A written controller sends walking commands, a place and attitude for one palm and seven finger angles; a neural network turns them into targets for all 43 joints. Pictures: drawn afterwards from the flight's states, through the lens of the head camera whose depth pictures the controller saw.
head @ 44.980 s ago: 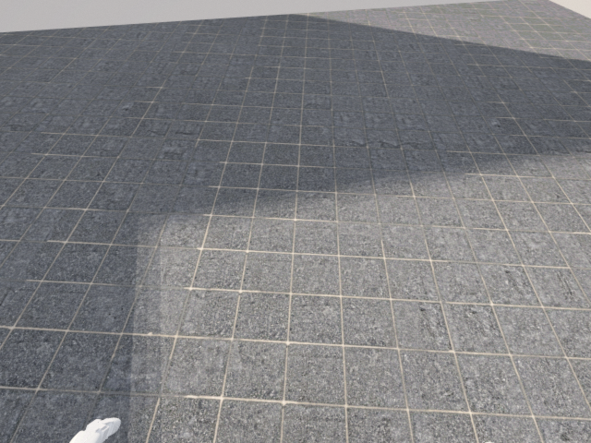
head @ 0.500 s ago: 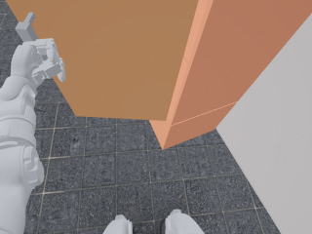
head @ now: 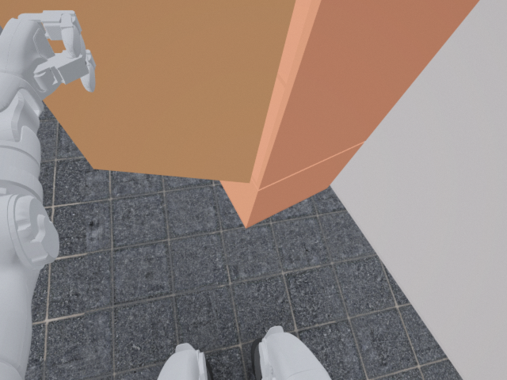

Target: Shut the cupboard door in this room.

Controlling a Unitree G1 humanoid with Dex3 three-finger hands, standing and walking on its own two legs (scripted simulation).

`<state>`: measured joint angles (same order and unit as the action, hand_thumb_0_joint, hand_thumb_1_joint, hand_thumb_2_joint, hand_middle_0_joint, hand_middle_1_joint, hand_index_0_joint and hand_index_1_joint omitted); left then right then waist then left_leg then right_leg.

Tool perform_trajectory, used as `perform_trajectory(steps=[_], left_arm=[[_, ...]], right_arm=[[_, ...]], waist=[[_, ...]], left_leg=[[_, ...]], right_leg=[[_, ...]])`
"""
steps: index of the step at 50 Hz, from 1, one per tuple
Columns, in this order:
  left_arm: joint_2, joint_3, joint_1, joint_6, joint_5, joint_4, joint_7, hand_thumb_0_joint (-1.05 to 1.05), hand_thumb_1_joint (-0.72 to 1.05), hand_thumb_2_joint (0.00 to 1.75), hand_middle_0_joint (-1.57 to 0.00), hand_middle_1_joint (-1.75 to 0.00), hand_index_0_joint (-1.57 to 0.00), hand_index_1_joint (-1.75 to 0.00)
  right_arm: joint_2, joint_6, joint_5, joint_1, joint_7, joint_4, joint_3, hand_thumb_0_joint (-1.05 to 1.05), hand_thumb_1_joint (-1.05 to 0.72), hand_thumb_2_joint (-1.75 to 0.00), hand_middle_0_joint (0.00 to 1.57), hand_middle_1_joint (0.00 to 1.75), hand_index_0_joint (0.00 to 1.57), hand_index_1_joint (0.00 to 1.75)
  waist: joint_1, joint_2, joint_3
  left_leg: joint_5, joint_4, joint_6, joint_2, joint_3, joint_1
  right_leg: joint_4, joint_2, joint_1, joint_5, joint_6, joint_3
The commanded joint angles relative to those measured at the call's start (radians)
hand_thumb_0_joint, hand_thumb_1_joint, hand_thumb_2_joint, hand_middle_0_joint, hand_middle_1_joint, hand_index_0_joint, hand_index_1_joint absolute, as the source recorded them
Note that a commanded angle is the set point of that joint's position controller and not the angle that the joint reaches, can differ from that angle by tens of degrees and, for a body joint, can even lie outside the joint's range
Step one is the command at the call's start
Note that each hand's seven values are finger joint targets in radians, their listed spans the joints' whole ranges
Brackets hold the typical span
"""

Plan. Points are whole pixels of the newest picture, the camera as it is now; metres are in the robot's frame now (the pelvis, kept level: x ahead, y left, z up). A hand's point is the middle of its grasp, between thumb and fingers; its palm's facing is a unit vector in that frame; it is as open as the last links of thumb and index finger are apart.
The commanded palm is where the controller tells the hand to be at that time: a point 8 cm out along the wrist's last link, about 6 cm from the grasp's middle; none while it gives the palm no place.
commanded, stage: push the door shut along its arc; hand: left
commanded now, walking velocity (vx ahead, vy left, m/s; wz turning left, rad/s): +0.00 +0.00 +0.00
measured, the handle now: (8, 40) +0.60 +0.26 +0.11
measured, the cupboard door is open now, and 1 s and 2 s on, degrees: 59 47 47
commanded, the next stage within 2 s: pull the fist back off the door in 0.56 s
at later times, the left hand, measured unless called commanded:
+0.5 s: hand (95, 43) +0.58 +0.15 +0.12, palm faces -0.29 -0.96 -0.01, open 3.2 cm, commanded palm +0.60 +0.17 +0.11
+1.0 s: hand (118, 40) +0.60 +0.12 +0.10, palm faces +0.12 -0.99 -0.04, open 3.1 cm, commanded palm +0.57 +0.16 +0.11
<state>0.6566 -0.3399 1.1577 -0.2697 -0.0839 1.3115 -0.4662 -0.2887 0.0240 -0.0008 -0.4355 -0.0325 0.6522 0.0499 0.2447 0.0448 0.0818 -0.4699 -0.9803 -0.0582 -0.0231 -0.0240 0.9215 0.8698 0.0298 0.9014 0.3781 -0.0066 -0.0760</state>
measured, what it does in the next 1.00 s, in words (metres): stands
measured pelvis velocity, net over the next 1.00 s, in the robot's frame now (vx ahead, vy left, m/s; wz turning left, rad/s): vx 0.01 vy -0.01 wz -0.01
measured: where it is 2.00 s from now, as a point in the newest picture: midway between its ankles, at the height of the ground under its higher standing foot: outside the picture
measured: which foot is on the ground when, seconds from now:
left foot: down 0.00-1.00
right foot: down 0.00-1.00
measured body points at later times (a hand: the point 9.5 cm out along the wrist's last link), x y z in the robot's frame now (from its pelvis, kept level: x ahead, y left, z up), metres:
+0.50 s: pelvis +0.00 -0.01 -0.01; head +0.18 +0.02 +0.40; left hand +0.59 +0.20 +0.12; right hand -0.05 -0.28 -0.10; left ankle -0.01 +0.07 -0.68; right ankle +0.01 -0.12 -0.68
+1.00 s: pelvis +0.01 -0.01 -0.01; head +0.17 +0.00 +0.41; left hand +0.59 +0.18 +0.11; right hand -0.08 -0.24 -0.10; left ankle -0.01 +0.07 -0.68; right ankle +0.01 -0.12 -0.68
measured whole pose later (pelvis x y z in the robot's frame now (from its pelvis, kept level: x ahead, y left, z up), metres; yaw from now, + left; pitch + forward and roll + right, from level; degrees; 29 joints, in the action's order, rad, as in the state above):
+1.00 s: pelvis +0.01 -0.01 -0.01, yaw +0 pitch +27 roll -4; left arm 0.55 -0.40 1.24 -0.25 0.07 1.29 0.04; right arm -0.23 0.02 -0.08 -0.52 0.10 0.66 0.05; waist 0.28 0.07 0.10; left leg -0.48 -1.00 -0.04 -0.04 -0.01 1.00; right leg 0.88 0.05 0.98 0.39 -0.03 -0.09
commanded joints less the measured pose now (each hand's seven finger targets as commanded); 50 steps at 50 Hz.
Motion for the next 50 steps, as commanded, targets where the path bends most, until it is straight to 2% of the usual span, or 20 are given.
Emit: perform_trajectory(steps=[1,3,4,7,9,11,15,17,22,25,33,34,36,37,39,41,42,44,46,50], left_arm=[[0.244,-0.049,0.510,-0.057,-0.015,-0.209,0.016,0.00,0.90,0.90,-1.30,-1.50,-1.30,-1.50],[0.305,-0.087,0.489,-0.051,0.003,-0.180,0.018,0.00,0.90,0.90,-1.30,-1.50,-1.30,-1.50],[0.322,-0.091,0.500,-0.048,0.008,-0.180,0.016,0.00,0.90,0.90,-1.30,-1.50,-1.30,-1.50],[0.324,-0.079,0.532,-0.048,0.017,-0.195,0.004,0.00,0.90,0.90,-1.30,-1.50,-1.30,-1.50],[0.331,-0.073,0.542,-0.039,0.020,-0.181,-0.009,0.00,0.90,0.90,-1.30,-1.50,-1.30,-1.50],[0.282,-0.030,0.568,-0.034,0.011,-0.180,-0.024,0.00,0.90,0.90,-1.30,-1.50,-1.30,-1.50],[0.296,-0.008,0.640,-0.007,0.014,-0.126,-0.048,0.00,0.90,0.90,-1.30,-1.50,-1.30,-1.50],[0.288,-0.004,0.691,-0.014,0.008,-0.172,-0.052,0.00,0.90,0.90,-1.30,-1.50,-1.30,-1.50],[0.241,0.033,0.730,-0.003,0.004,-0.188,-0.063,0.00,0.90,0.90,-1.30,-1.50,-1.30,-1.50],[0.242,0.044,0.738,0.025,0.013,-0.130,-0.062,0.00,0.90,0.90,-1.30,-1.50,-1.30,-1.50],[0.219,0.080,0.806,0.043,0.027,-0.105,-0.057,0.00,0.90,0.90,-1.30,-1.50,-1.30,-1.50],[0.300,-0.155,0.834,0.075,-0.026,-0.105,0.143,0.00,0.90,0.90,-1.30,-1.50,-1.30,-1.50],[0.177,-0.081,0.780,0.087,0.013,-0.080,0.302,0.00,0.90,0.90,-1.30,-1.50,-1.30,-1.50],[0.161,-0.105,0.756,0.086,0.022,-0.084,0.362,0.00,0.90,0.90,-1.30,-1.50,-1.30,-1.50],[0.193,-0.147,0.717,0.047,0.074,-0.204,0.485,0.00,0.90,0.90,-1.30,-1.50,-1.30,-1.50],[0.138,-0.098,0.698,-0.029,0.162,-0.308,0.577,0.00,0.90,0.90,-1.30,-1.50,-1.30,-1.50],[0.102,-0.055,0.688,-0.052,0.190,-0.310,0.588,0.00,0.90,0.90,-1.30,-1.50,-1.30,-1.50],[0.103,-0.051,0.649,-0.076,0.201,-0.324,0.570,0.00,0.90,0.90,-1.30,-1.50,-1.30,-1.50],[0.065,-0.028,0.643,-0.061,0.166,-0.286,0.522,0.00,0.90,0.90,-1.30,-1.50,-1.30,-1.50],[0.129,-0.115,0.598,-0.032,0.103,-0.216,0.484,0.00,0.90,0.90,-1.30,-1.50,-1.30,-1.50]], right_arm=[[-0.203,-0.012,-0.007,-0.220,-0.017,-0.027,-0.074,0.00,-0.90,-0.90,0.20,0.30,0.20,0.30],[-0.206,-0.007,-0.008,-0.220,-0.016,-0.033,-0.073,0.00,-0.90,-0.90,0.20,0.30,0.20,0.30],[-0.208,-0.007,-0.006,-0.225,-0.019,-0.040,-0.072,0.00,-0.90,-0.90,0.20,0.30,0.20,0.30],[-0.205,-0.010,-0.006,-0.226,-0.022,-0.043,-0.072,0.00,-0.90,-0.90,0.20,0.30,0.20,0.30],[-0.208,-0.007,-0.006,-0.231,-0.025,-0.037,-0.073,0.00,-0.90,-0.90,0.20,0.30,0.20,0.30],[-0.203,-0.012,-0.006,-0.231,-0.027,-0.032,-0.072,0.00,-0.90,-0.90,0.20,0.30,0.20,0.30],[-0.210,-0.018,-0.004,-0.231,-0.034,-0.014,-0.065,0.00,-0.90,-0.90,0.20,0.30,0.20,0.30],[-0.211,-0.028,-0.008,-0.237,-0.034,-0.003,-0.070,0.00,-0.90,-0.90,0.20,0.30,0.20,0.30],[-0.212,-0.039,-0.012,-0.236,-0.031,0.020,-0.073,0.00,-0.90,-0.90,0.20,0.30,0.20,0.30],[-0.212,-0.043,-0.011,-0.227,-0.032,0.029,-0.065,0.00,-0.90,-0.90,0.20,0.30,0.20,0.30],[-0.216,-0.063,-0.015,-0.230,-0.033,0.054,-0.057,0.00,-0.90,-0.90,0.20,0.30,0.20,0.30],[-0.184,-0.063,-0.037,-0.299,-0.015,0.004,-0.037,0.00,-0.90,-0.90,0.20,0.30,0.20,0.30],[-0.177,-0.066,-0.044,-0.306,0.021,-0.005,-0.042,0.00,-0.90,-0.90,0.20,0.30,0.20,0.30],[-0.181,-0.061,-0.062,-0.326,0.036,-0.007,-0.052,0.00,-0.90,-0.90,0.20,0.30,0.20,0.30],[-0.181,-0.052,-0.086,-0.346,0.069,-0.028,-0.062,0.00,-0.90,-0.90,0.20,0.30,0.20,0.30],[-0.168,-0.049,-0.104,-0.350,0.102,-0.029,-0.073,0.00,-0.90,-0.90,0.20,0.30,0.20,0.30],[-0.167,-0.045,-0.106,-0.352,0.117,-0.015,-0.078,0.00,-0.90,-0.90,0.20,0.30,0.20,0.30],[-0.177,-0.029,-0.100,-0.362,0.127,-0.009,-0.093,0.00,-0.90,-0.90,0.20,0.30,0.20,0.30],[-0.181,-0.016,-0.086,-0.361,0.119,-0.006,-0.099,0.00,-0.90,-0.90,0.20,0.30,0.20,0.30],[-0.172,-0.005,-0.063,-0.339,0.098,-0.016,-0.091,0.00,-0.90,-0.90,0.20,0.30,0.20,0.30]], waist=[[0.024,0.191,0.516],[0.013,0.162,0.529],[0.023,0.131,0.533],[0.027,0.158,0.554],[0.041,0.133,0.542],[0.054,0.161,0.531],[0.085,0.144,0.491],[0.087,0.202,0.560],[0.096,0.258,0.586],[0.110,0.230,0.527],[0.135,0.244,0.538],[0.098,0.265,0.549],[0.104,0.263,0.563],[0.106,0.214,0.576],[0.065,0.247,0.668],[0.056,0.311,0.722],[0.064,0.311,0.699],[0.057,0.276,0.705],[0.073,0.220,0.688],[0.042,0.139,0.594]], left_leg=[[0.640,0.065,0.050,-0.026,0.143,-0.529],[0.606,0.059,0.043,-0.020,0.127,-0.477],[0.586,0.059,0.038,-0.018,0.121,-0.447],[0.595,0.050,0.035,-0.014,0.112,-0.438],[0.576,0.043,0.030,-0.015,0.109,-0.422],[0.583,0.039,0.027,-0.012,0.109,-0.437],[0.506,0.025,0.020,-0.011,0.104,-0.376],[0.562,0.007,0.026,-0.016,0.110,-0.432],[0.624,-0.021,0.032,-0.023,0.122,-0.493],[0.543,-0.028,0.024,-0.018,0.111,-0.416],[0.542,-0.057,0.020,-0.022,0.118,-0.404],[0.527,-0.039,0.022,-0.033,0.133,-0.311],[0.554,-0.022,0.037,-0.037,0.155,-0.334],[0.572,-0.026,0.038,-0.040,0.156,-0.344],[0.646,-0.030,0.042,-0.033,0.145,-0.379],[0.751,-0.047,0.053,-0.038,0.153,-0.460],[0.747,-0.039,0.058,-0.043,0.154,-0.479],[0.724,-0.009,0.057,-0.039,0.146,-0.499],[0.671,0.029,0.047,-0.027,0.133,-0.482],[0.506,0.090,0.029,-0.002,0.088,-0.353]], right_leg=[[-0.047,0.030,-0.067,-0.314,-0.021,0.020],[-0.044,0.032,-0.121,-0.345,-0.019,0.030],[-0.041,0.032,-0.142,-0.358,-0.016,0.034],[-0.037,0.033,-0.161,-0.394,-0.016,0.040],[-0.039,0.035,-0.158,-0.394,-0.014,0.040],[-0.041,0.036,-0.142,-0.392,-0.019,0.037],[-0.044,0.038,-0.117,-0.352,-0.015,0.040],[-0.028,0.039,-0.096,-0.377,-0.017,0.038],[-0.011,0.043,-0.023,-0.375,-0.022,0.027],[-0.015,0.045,-0.026,-0.347,-0.023,0.026],[0.014,0.048,0.024,-0.322,-0.024,0.012],[-0.009,0.033,-0.031,-0.329,-0.021,0.028],[0.013,0.028,-0.007,-0.315,-0.015,0.016],[0.010,0.027,-0.018,-0.332,-0.006,0.012],[0.017,0.024,-0.083,-0.398,-0.007,0.022],[0.034,0.027,-0.045,-0.423,-0.011,0.022],[0.022,0.030,-0.032,-0.409,-0.011,0.019],[-0.002,0.035,-0.098,-0.417,-0.014,0.021],[-0.037,0.040,-0.169,-0.443,-0.012,0.026],[-0.088,0.042,-0.295,-0.433,-0.005,0.044]])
